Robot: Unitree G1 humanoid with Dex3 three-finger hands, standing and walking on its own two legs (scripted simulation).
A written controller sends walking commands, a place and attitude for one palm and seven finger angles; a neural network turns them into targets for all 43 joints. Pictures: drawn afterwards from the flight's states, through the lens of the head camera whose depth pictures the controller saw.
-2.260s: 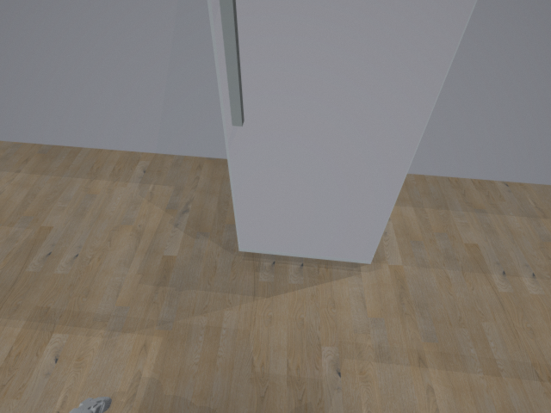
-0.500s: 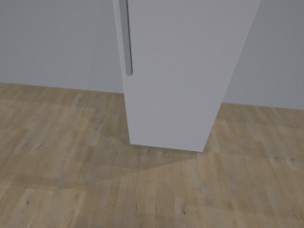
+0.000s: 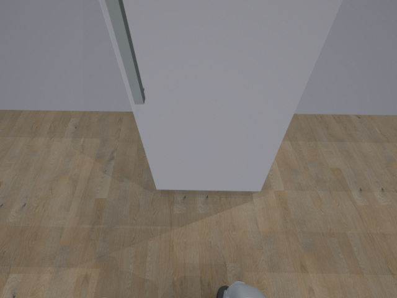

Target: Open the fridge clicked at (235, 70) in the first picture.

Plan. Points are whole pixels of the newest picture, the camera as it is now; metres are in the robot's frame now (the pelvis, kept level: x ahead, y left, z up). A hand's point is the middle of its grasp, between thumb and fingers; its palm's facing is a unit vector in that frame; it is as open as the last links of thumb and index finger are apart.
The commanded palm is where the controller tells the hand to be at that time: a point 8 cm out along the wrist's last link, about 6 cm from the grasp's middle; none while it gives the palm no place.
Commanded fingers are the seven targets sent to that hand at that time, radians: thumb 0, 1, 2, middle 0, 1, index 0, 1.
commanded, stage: take the last steps up to it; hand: left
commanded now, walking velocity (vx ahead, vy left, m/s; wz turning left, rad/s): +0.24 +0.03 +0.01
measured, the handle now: (126, 35) +0.65 +0.19 +0.18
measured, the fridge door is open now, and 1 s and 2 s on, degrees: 0 0 0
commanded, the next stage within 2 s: come to a stop and stand still in 0.24 s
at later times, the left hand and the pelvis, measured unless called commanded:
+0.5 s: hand out of the picture +0.13 +0.20 -0.17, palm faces +0.10 -0.98 -0.15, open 7.3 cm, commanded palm none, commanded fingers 0.00 0.90 0.90 -0.20 -0.30 -0.20 -0.30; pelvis +0.16 +0.04 +0.01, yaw +0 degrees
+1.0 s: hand (125, 284) +0.17 +0.17 -0.14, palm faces +0.07 -0.97 -0.23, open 7.3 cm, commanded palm none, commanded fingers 0.00 0.90 0.90 -0.20 -0.30 -0.20 -0.30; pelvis +0.12 -0.01 +0.02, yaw +1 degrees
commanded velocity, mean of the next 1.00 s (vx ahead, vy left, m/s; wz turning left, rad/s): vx -0.01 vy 0.03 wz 0.00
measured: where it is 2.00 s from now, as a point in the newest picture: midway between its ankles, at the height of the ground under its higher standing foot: outside the picture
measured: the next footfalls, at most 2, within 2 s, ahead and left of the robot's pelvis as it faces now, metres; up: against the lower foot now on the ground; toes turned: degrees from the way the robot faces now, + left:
left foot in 0.40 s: +0.24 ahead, +0.14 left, +0.00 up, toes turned +8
right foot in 0.78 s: +0.23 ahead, -0.08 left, +0.00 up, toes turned +0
